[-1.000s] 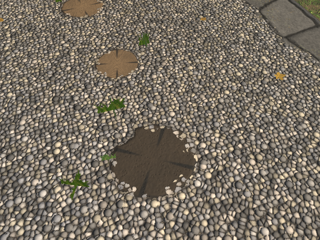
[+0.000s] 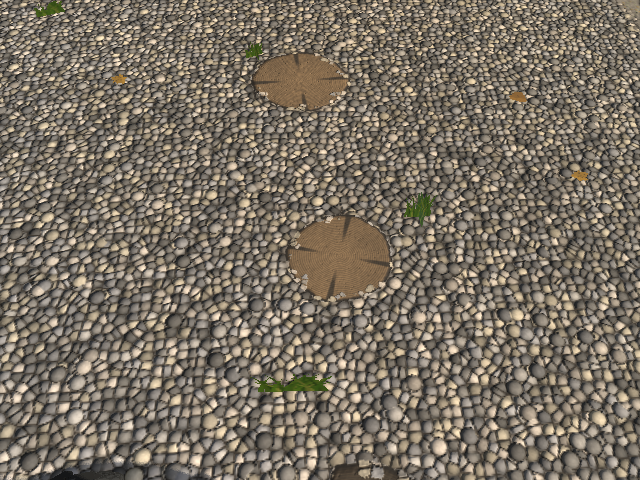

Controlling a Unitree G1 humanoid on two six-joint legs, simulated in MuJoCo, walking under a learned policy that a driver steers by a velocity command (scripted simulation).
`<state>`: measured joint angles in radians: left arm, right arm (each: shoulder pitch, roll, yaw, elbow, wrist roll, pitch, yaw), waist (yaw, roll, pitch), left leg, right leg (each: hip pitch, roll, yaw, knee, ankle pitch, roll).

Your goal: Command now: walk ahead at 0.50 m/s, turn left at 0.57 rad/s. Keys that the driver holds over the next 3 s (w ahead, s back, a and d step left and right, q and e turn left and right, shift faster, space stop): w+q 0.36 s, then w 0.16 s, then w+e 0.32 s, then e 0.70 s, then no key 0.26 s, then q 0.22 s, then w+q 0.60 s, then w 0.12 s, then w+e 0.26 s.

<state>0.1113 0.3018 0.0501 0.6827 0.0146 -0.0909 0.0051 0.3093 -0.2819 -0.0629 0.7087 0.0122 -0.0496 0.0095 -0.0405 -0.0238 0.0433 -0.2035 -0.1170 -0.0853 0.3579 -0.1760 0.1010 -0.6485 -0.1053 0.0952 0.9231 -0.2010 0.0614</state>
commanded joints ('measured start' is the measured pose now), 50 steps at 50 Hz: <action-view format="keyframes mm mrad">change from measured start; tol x32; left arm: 1 -55 37 4 -63 -1 -5 0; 50 90 9 13 27 -23 68 -29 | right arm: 1 -23 -174 -48 -66 8 -8 -20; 50 -152 -133 -45 -9 -24 -42 -34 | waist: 1 1 97 -49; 10 86 148 -129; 12 70 -315 -364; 31 122 -52 30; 37 -51 306 -437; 50 47 104 -33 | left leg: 1 -84 178 -139 -106 228 137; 9 44 238 -337 85 90 71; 14 -605 115 -90 955 -295 -84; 32 -353 160 76 192 91 -80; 35 72 120 100 109 117 -19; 37 633 554 -516 61 -8 184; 50 18 348 220 -147 533 74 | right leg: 1 115 62 -56 -219 201 26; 10 454 77 -12 -480 143 -88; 12 984 -309 640 -579 -172 -320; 32 631 -157 -4 -712 309 -235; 35 557 -89 -57 -415 541 -172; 37 16 119 -84 217 -364 -71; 39 -135 45 11 359 -300 -77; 50 119 8 -84 -135 191 -26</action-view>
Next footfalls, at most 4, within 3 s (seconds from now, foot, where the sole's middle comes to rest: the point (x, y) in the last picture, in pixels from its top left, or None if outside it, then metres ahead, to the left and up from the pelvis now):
0.22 right None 0.31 -0.15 -0.78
0.72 left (223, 461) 0.50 0.18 -0.78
1.16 right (321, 352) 0.74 -0.02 -0.78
1.62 left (223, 352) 0.74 0.20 -0.78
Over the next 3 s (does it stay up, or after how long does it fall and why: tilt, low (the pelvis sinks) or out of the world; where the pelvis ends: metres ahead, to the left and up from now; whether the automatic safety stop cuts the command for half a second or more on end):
stays up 1.04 0.13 0.00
